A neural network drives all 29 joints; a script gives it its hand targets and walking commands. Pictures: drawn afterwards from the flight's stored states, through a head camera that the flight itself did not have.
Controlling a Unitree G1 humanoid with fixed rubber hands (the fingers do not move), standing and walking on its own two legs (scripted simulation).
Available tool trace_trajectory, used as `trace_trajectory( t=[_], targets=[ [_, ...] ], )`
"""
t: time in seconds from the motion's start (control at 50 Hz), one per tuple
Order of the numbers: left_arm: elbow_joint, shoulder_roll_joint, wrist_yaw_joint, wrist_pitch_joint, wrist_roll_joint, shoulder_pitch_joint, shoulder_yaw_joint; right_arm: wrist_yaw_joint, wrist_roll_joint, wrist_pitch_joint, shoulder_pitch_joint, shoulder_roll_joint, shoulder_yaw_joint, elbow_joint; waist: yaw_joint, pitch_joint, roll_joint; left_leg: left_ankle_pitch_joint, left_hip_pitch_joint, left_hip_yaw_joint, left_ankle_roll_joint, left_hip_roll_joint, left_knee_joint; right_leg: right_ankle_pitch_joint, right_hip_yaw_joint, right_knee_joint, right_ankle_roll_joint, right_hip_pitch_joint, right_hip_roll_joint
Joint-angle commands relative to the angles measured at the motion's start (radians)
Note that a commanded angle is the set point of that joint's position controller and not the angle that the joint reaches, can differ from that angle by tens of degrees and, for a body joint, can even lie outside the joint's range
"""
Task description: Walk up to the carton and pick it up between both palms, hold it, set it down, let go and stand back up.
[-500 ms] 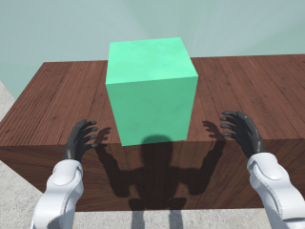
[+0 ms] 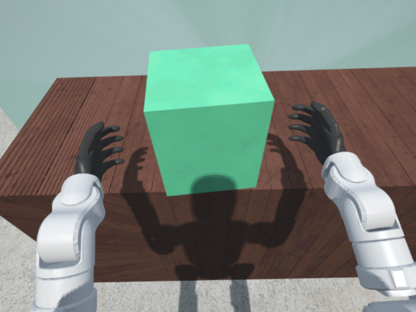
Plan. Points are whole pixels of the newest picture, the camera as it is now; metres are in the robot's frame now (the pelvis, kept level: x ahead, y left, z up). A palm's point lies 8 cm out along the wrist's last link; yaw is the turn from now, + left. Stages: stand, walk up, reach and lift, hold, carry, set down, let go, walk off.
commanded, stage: reach and lift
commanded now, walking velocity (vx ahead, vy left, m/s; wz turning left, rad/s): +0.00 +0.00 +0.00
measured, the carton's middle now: (206, 123) +0.47 +0.02 +0.10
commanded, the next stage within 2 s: none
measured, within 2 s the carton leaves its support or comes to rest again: neither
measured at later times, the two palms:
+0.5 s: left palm (97, 121) +0.36 +0.20 +0.21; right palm (316, 102) +0.40 -0.17 +0.20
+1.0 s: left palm (90, 76) +0.43 +0.22 +0.25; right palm (296, 61) +0.47 -0.14 +0.24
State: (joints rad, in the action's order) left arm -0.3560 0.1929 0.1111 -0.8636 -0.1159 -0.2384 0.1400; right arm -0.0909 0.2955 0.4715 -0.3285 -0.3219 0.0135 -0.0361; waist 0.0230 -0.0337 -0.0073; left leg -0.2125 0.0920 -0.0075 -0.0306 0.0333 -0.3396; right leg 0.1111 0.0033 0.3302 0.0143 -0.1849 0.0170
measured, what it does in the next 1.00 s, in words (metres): stands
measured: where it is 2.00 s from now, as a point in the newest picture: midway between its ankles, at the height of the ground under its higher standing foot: outside the picture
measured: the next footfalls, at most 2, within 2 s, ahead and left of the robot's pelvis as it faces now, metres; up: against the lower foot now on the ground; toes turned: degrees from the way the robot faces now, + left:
none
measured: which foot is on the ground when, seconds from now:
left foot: down 0.00-1.00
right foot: down 0.00-1.00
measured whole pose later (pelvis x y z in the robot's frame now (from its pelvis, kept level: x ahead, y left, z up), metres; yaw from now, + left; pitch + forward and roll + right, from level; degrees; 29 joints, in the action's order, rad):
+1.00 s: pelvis +0.01 +0.00 +0.00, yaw +0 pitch +1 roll +0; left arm 0.60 0.31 0.17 -0.70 -0.13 -1.06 0.14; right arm -0.06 0.34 0.47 -1.15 -0.33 -0.02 0.84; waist 0.04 -0.01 -0.01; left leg -0.22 0.14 0.00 -0.03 0.03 -0.34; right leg 0.11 0.00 0.32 0.01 -0.22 0.02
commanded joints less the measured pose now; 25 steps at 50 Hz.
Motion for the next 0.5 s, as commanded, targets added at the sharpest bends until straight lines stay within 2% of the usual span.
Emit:
trace_trajectory(
  t=[0.0,0.02,0.04,0.06,0.08,0.1,0.12,0.14,0.16,0.18,0.2,0.22,0.24,0.26,0.28,0.3,0.32,0.34,0.36,0.38,0.4,0.42,0.44,0.46,0.48],
  targets=[
    [-0.030,0.147,0.017,0.037,-0.018,-0.425,0.110,0.011,0.117,-0.027,-0.445,-0.234,0.084,0.001,-0.009,0.322,0.024,0.164,0.101,-0.031,0.002,-0.040,0.093,-0.128,0.018,0.006,-0.014,0.329,0.014],
    [0.067,0.154,0.015,0.034,-0.005,-0.505,0.129,0.007,0.102,-0.020,-0.509,-0.230,0.103,0.056,-0.009,0.274,0.019,0.063,0.137,-0.044,0.003,-0.045,0.106,-0.024,0.018,-0.002,-0.018,0.288,0.009],
    [0.064,0.173,0.015,0.028,0.016,-0.500,0.144,0.011,0.125,-0.023,-0.495,-0.219,0.055,0.052,0.011,0.331,0.028,0.128,0.153,-0.046,0.008,-0.048,0.099,-0.107,0.037,0.002,-0.033,0.337,-0.006],
    [0.016,0.146,0.021,0.029,0.023,-0.401,0.137,0.017,0.136,-0.030,-0.418,-0.244,0.062,0.042,0.007,0.367,0.022,0.182,0.109,-0.028,0.003,-0.045,0.094,-0.148,0.049,0.002,-0.030,0.362,-0.009],
    [0.041,0.166,0.020,0.028,0.018,-0.481,0.131,0.011,0.139,-0.027,-0.467,-0.250,0.049,0.097,0.000,0.357,0.020,0.173,0.122,-0.034,0.000,-0.048,0.094,-0.146,0.038,0.003,-0.037,0.362,0.000],
    [0.078,0.167,0.024,0.029,-0.005,-0.482,0.119,0.016,0.125,-0.026,-0.501,-0.273,0.095,0.132,-0.016,0.378,0.016,0.139,0.103,-0.020,-0.001,-0.037,0.095,-0.105,0.032,-0.006,-0.024,0.351,0.000],
    [0.129,0.190,0.017,0.015,0.018,-0.528,0.133,0.004,0.107,-0.012,-0.528,-0.282,0.079,0.184,-0.015,0.336,0.040,0.161,0.116,-0.036,0.003,-0.045,0.086,-0.156,0.020,0.011,-0.029,0.332,0.014],
    [0.068,0.142,0.022,0.012,0.041,-0.405,0.133,0.011,0.144,-0.026,-0.426,-0.284,0.065,0.155,-0.011,0.354,0.028,0.273,0.073,-0.024,-0.004,-0.034,0.073,-0.275,0.015,0.020,-0.023,0.389,0.021],
    [0.142,0.204,0.015,0.015,0.039,-0.590,0.164,0.003,0.129,-0.018,-0.590,-0.279,0.057,0.176,0.011,0.339,0.046,0.182,0.128,-0.039,0.001,-0.049,0.080,-0.179,0.026,0.011,-0.038,0.361,0.016],
    [0.167,0.206,0.014,0.016,0.021,-0.598,0.154,-0.001,0.124,-0.024,-0.624,-0.266,0.039,0.157,0.021,0.368,0.056,0.167,0.153,-0.050,0.012,-0.058,0.077,-0.189,0.035,0.017,-0.049,0.382,0.003],
    [0.105,0.209,0.020,0.020,0.029,-0.574,0.151,0.001,0.148,-0.031,-0.598,-0.261,0.029,0.134,0.017,0.429,0.051,0.241,0.117,-0.043,0.006,-0.056,0.066,-0.286,0.033,0.034,-0.047,0.429,0.004],
    [0.160,0.201,0.011,0.032,0.016,-0.619,0.149,-0.002,0.144,-0.029,-0.622,-0.263,0.035,0.177,0.009,0.409,0.066,0.223,0.120,-0.043,0.004,-0.052,0.065,-0.270,0.023,0.029,-0.053,0.404,0.007],
    [0.147,0.226,0.013,0.037,0.010,-0.693,0.143,-0.004,0.141,-0.039,-0.710,-0.277,0.047,0.150,0.010,0.474,0.050,0.239,0.127,-0.047,-0.003,-0.057,0.061,-0.269,0.019,0.031,-0.044,0.419,0.019],
    [0.110,0.202,0.024,0.025,0.025,-0.617,0.144,0.000,0.160,-0.034,-0.648,-0.275,0.030,0.161,0.025,0.439,0.017,0.291,0.118,-0.045,-0.009,-0.049,0.052,-0.326,0.022,0.047,-0.042,0.424,0.019],
    [0.143,0.223,0.029,0.029,0.017,-0.729,0.132,0.000,0.137,-0.031,-0.735,-0.295,0.058,0.226,0.013,0.446,-0.004,0.238,0.132,-0.037,-0.016,-0.055,0.052,-0.239,0.013,0.044,-0.032,0.374,0.025],
    [0.171,0.233,0.036,0.030,0.042,-0.715,0.146,0.006,0.154,-0.030,-0.719,-0.291,0.039,0.256,0.030,0.421,0.000,0.249,0.113,-0.044,-0.018,-0.046,0.058,-0.239,0.011,0.033,-0.033,0.377,0.027],
    [0.219,0.223,0.034,0.024,0.034,-0.761,0.146,0.004,0.147,-0.029,-0.768,-0.290,0.040,0.258,0.030,0.428,0.013,0.228,0.136,-0.049,-0.010,-0.050,0.059,-0.220,0.017,0.032,-0.037,0.372,0.023],
    [0.154,0.203,0.041,0.027,0.028,-0.672,0.129,0.004,0.153,-0.040,-0.699,-0.293,0.051,0.228,0.014,0.478,0.024,0.278,0.120,-0.039,-0.011,-0.042,0.053,-0.291,0.009,0.047,-0.038,0.410,0.026],
    [0.201,0.227,0.038,0.028,0.032,-0.765,0.130,0.001,0.132,-0.029,-0.765,-0.302,0.053,0.313,0.020,0.465,-0.004,0.222,0.140,-0.047,-0.019,-0.051,0.059,-0.237,0.017,0.044,-0.036,0.390,0.027],
    [0.201,0.233,0.036,0.025,0.042,-0.727,0.142,-0.001,0.162,-0.038,-0.749,-0.292,0.019,0.266,0.033,0.479,0.002,0.253,0.131,-0.047,-0.017,-0.053,0.053,-0.279,0.024,0.041,-0.042,0.432,0.021],
    [0.271,0.238,0.038,0.026,0.040,-0.746,0.146,0.007,0.162,-0.036,-0.789,-0.302,0.019,0.307,0.047,0.447,0.029,0.264,0.136,-0.042,-0.008,-0.043,0.059,-0.273,0.021,0.036,-0.037,0.401,0.029],
    [0.357,0.229,0.033,0.012,0.035,-0.768,0.136,0.010,0.151,-0.016,-0.792,-0.314,0.025,0.421,0.027,0.403,0.016,0.257,0.149,-0.043,-0.016,-0.042,0.054,-0.273,0.014,0.036,-0.035,0.391,0.030],
    [0.436,0.271,0.026,0.024,0.029,-0.890,0.151,0.006,0.145,-0.014,-0.921,-0.280,-0.008,0.420,0.056,0.411,0.047,0.146,0.198,-0.052,-0.001,-0.050,0.065,-0.167,0.028,0.018,-0.047,0.378,0.011],
    [0.444,0.270,0.040,0.032,0.015,-0.920,0.146,0.009,0.154,-0.015,-0.956,-0.273,-0.008,0.393,0.070,0.432,0.044,0.135,0.216,-0.051,0.000,-0.047,0.067,-0.136,0.035,0.029,-0.049,0.367,0.004],
    [0.446,0.265,0.040,0.059,-0.001,-0.908,0.140,0.010,0.142,-0.023,-0.921,-0.267,-0.003,0.440,0.065,0.438,0.045,0.135,0.237,-0.043,0.008,-0.050,0.069,-0.158,0.031,0.041,-0.043,0.379,0.010]
  ],
)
